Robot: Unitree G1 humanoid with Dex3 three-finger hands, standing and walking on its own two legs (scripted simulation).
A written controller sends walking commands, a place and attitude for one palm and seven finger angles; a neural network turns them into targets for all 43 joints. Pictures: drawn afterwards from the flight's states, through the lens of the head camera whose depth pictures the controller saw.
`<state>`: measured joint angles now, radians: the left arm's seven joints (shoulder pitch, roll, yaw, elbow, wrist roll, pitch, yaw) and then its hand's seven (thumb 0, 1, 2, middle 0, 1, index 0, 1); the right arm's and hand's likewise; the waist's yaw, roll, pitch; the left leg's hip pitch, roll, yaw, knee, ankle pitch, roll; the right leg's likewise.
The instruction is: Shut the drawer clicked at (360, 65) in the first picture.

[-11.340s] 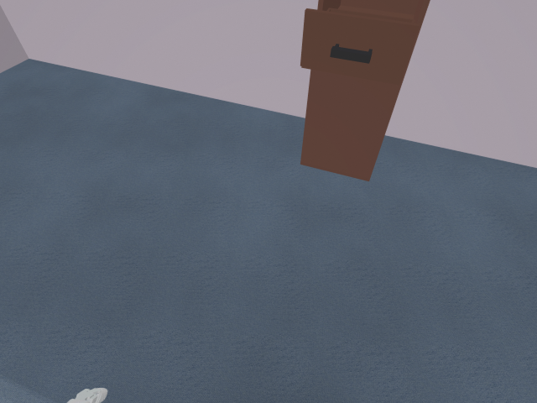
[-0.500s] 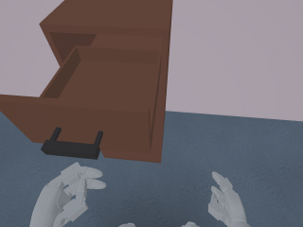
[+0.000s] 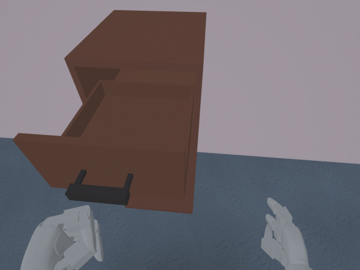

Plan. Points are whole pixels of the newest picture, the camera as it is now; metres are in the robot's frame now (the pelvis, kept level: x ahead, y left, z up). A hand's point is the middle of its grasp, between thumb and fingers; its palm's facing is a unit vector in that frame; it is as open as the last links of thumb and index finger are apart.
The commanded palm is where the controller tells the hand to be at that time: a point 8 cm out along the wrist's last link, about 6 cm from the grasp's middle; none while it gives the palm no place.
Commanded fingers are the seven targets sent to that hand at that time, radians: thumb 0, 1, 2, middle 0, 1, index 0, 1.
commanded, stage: raise the hand and make a fist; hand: left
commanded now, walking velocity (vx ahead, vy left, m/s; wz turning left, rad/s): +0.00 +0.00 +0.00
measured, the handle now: (102, 185) +0.27 +0.20 +0.07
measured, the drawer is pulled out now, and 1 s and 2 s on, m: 0.29 0.29 0.29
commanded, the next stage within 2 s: bring the fist close to the handle in 0.70 s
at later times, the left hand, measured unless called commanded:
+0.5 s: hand (82, 232) +0.14 +0.16 +0.17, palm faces +0.03 -0.99 -0.11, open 3.2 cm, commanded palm +0.07 +0.20 +0.18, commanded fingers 0.00 0.90 0.90 -1.40 -1.60 -1.40 -1.60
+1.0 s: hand (89, 242) +0.13 +0.15 +0.15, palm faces +0.06 -0.99 -0.11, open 3.2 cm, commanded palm +0.07 +0.20 +0.15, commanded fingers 0.00 0.90 0.90 -1.40 -1.60 -1.40 -1.60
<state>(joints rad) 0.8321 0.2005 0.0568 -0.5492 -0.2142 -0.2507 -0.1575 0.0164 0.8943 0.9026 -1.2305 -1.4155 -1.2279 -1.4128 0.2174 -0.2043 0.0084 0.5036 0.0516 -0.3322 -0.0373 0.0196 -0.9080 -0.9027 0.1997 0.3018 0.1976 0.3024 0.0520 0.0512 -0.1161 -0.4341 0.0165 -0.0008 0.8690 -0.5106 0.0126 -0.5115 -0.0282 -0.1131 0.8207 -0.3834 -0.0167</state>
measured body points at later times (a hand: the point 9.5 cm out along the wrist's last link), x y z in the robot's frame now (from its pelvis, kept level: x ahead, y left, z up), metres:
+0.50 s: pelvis +0.01 +0.00 +0.02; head -0.03 -0.02 +0.47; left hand +0.13 +0.21 +0.18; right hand +0.22 -0.20 -0.01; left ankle -0.04 +0.11 -0.70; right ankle +0.02 -0.11 -0.70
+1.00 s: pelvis +0.00 -0.02 +0.02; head -0.03 -0.04 +0.47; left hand +0.12 +0.20 +0.16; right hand +0.21 -0.22 -0.02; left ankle -0.04 +0.11 -0.70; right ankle +0.02 -0.11 -0.70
